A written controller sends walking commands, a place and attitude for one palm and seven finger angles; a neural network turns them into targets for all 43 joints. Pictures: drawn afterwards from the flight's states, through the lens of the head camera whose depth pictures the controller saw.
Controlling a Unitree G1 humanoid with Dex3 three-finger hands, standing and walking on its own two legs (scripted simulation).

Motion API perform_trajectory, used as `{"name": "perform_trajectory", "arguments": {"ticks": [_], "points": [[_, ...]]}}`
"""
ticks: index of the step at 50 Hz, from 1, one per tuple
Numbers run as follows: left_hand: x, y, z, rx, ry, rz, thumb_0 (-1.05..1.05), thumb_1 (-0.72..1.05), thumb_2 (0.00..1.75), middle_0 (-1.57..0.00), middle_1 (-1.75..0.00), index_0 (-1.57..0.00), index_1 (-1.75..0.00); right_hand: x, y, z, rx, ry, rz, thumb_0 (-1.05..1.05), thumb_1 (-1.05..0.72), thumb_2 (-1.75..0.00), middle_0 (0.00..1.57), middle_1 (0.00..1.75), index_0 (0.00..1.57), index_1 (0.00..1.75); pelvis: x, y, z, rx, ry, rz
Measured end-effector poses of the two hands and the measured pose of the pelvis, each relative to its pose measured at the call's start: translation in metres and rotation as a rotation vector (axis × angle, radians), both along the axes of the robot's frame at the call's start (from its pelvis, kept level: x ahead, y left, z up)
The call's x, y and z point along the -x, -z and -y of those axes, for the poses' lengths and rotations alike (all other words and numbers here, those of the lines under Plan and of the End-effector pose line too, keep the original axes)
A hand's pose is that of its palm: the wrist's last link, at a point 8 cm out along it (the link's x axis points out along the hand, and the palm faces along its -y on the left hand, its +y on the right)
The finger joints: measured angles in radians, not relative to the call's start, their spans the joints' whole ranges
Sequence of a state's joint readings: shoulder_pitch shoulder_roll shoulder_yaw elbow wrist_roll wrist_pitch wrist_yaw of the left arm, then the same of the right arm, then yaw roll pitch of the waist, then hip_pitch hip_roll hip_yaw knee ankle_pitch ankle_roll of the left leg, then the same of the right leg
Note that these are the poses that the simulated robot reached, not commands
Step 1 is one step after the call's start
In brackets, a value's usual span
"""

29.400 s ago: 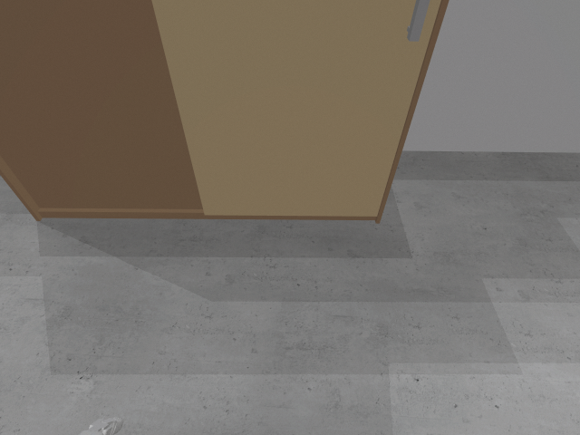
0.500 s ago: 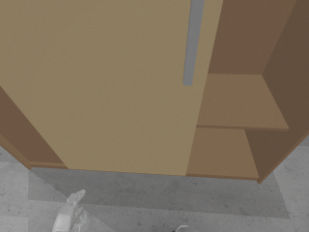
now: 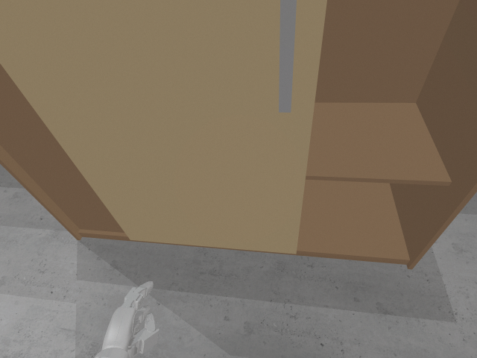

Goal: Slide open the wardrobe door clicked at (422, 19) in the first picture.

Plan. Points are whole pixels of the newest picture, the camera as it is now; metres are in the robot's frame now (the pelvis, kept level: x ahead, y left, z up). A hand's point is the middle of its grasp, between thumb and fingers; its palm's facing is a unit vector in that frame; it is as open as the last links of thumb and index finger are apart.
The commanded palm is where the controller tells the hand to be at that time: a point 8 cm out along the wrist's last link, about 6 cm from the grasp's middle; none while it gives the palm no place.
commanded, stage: stop stepping back and stand still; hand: right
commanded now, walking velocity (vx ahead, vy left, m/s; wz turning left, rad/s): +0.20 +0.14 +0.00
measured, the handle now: (287, 41) +0.64 -0.07 +0.22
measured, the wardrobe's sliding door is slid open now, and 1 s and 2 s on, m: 0.47 0.47 0.47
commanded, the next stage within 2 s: let the arm hang, fingers relaxed in 0.98 s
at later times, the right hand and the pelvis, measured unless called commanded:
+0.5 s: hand out of the picture +0.23 -0.28 +0.16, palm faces +0.36 +0.83 -0.43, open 7.4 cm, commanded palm +0.16 -0.32 +0.18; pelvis +0.01 -0.03 +0.00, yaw +2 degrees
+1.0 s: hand (470, 228) +0.26 -0.27 +0.15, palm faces +0.37 +0.80 -0.47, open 7.4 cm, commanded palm +0.19 -0.31 +0.18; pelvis +0.05 -0.01 +0.00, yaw +2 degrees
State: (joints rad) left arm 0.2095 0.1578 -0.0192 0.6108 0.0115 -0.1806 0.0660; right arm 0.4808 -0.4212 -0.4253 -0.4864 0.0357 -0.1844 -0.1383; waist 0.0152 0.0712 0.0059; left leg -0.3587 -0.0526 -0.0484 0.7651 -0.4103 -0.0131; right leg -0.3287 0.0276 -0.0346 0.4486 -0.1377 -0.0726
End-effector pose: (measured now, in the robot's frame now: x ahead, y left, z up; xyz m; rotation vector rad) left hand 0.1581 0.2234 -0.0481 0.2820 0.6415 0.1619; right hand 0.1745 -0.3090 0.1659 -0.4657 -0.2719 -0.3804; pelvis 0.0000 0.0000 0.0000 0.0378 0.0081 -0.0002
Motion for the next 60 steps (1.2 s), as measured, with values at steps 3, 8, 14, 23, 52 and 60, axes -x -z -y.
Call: {"name": "perform_trajectory", "arguments": {"ticks": [3,8,14,23,52,60], "points": [[0.016,-0.005,0.006,0.014,0.000,-0.017,0.02,0.90,0.90,-0.21,-0.30,-0.20,-0.30,0.013,-0.012,-0.002,0.016,-0.012,-0.009,0.01,-0.88,-0.90,0.21,0.31,0.21,0.30,0.002,-0.009,0.003,-0.015,-0.006,-0.005],[0.030,0.008,0.005,0.007,0.014,-0.067,0.01,0.90,0.90,-0.21,-0.30,-0.21,-0.30,0.028,-0.018,0.003,0.083,0.006,-0.032,0.01,-0.88,-0.90,0.21,0.31,0.21,0.30,0.011,-0.005,0.005,0.024,-0.003,-0.030],[0.041,0.030,-0.003,-0.019,-0.031,-0.142,0.02,0.90,0.90,-0.21,-0.30,-0.21,-0.30,0.025,-0.001,0.019,-0.002,0.038,0.018,0.01,-0.88,-0.90,0.21,0.31,0.21,0.30,0.012,0.009,0.018,0.005,-0.025,-0.002],[0.039,0.029,0.021,0.022,-0.073,-0.095,0.02,0.90,0.90,-0.21,-0.30,-0.20,-0.30,-0.015,0.002,0.019,0.003,-0.036,-0.002,0.01,-0.89,-0.90,0.21,0.31,0.21,0.30,-0.003,0.008,0.030,0.032,-0.024,0.013],[-0.052,0.012,-0.013,0.022,-0.051,0.011,0.01,0.90,0.90,-0.21,-0.30,-0.20,-0.30,-0.042,-0.005,0.000,0.058,0.005,-0.075,0.01,-0.88,-0.90,0.21,0.31,0.22,0.30,-0.044,0.003,0.012,0.026,-0.032,-0.021],[-0.025,0.056,-0.013,0.048,0.031,-0.192,0.01,0.90,0.90,-0.21,-0.30,-0.20,-0.30,-0.040,0.141,0.013,-0.133,0.032,-0.667,0.00,-0.89,-0.90,0.20,0.30,0.20,0.30,-0.026,0.010,0.023,0.030,0.010,-0.034]]}}
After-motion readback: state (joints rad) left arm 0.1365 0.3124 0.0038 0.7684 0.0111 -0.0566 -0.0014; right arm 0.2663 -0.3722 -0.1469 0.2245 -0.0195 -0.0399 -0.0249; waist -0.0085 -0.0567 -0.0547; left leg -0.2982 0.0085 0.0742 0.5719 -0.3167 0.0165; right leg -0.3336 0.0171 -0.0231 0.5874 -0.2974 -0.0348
